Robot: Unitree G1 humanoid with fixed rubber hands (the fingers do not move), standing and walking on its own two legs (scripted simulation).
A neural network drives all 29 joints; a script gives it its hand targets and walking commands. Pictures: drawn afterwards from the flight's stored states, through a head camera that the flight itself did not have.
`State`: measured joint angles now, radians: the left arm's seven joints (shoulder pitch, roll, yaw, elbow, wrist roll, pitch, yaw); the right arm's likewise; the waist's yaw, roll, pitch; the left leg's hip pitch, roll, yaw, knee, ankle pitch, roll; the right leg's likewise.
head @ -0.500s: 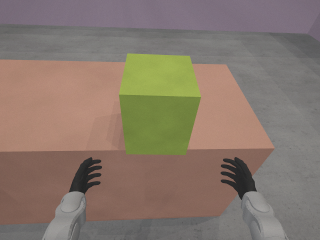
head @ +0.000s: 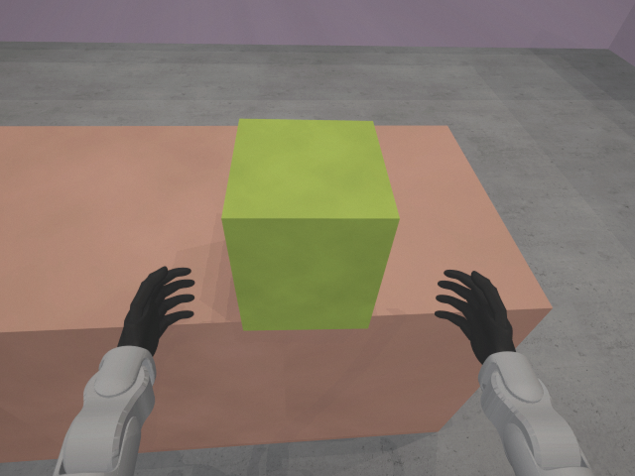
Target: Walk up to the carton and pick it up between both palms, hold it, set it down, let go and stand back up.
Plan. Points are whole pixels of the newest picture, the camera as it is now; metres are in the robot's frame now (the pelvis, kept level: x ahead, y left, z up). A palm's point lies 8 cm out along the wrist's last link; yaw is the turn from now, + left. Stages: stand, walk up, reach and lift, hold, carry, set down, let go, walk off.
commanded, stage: reach and lift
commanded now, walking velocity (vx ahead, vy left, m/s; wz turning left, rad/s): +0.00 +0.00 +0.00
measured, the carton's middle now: (306, 228) +0.45 +0.05 +0.05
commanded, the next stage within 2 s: none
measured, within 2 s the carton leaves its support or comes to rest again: neither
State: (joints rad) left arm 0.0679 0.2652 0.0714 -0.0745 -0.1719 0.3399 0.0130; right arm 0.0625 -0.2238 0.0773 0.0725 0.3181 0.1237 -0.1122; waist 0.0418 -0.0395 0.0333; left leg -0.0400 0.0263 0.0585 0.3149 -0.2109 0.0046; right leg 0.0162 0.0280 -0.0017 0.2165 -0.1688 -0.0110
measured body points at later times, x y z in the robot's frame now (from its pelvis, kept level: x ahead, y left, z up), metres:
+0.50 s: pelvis -0.04 -0.01 +0.00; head -0.04 +0.01 +0.45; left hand +0.31 +0.25 +0.12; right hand +0.34 -0.17 +0.13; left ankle -0.02 +0.11 -0.75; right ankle -0.03 -0.11 -0.75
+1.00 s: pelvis -0.02 +0.00 +0.00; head -0.02 +0.02 +0.45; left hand +0.38 +0.26 +0.17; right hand +0.42 -0.16 +0.17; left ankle -0.02 +0.11 -0.75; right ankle -0.03 -0.11 -0.75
